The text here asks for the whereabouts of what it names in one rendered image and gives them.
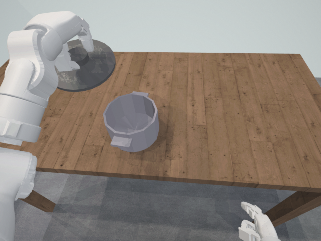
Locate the left robot hand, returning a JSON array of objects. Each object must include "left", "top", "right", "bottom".
[{"left": 26, "top": 11, "right": 94, "bottom": 72}]

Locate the robot left forearm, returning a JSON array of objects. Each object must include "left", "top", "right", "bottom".
[{"left": 0, "top": 22, "right": 63, "bottom": 146}]

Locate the table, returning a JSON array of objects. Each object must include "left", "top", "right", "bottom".
[{"left": 0, "top": 52, "right": 321, "bottom": 227}]

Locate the lid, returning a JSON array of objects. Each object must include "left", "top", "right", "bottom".
[{"left": 55, "top": 39, "right": 116, "bottom": 92}]

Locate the pot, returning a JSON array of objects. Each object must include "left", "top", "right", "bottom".
[{"left": 103, "top": 91, "right": 159, "bottom": 152}]

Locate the robot left upper arm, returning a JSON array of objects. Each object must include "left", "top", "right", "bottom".
[{"left": 0, "top": 147, "right": 37, "bottom": 241}]

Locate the knob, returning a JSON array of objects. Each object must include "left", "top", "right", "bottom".
[{"left": 68, "top": 47, "right": 89, "bottom": 66}]

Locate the right robot hand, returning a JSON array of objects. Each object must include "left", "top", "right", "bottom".
[{"left": 239, "top": 202, "right": 278, "bottom": 241}]

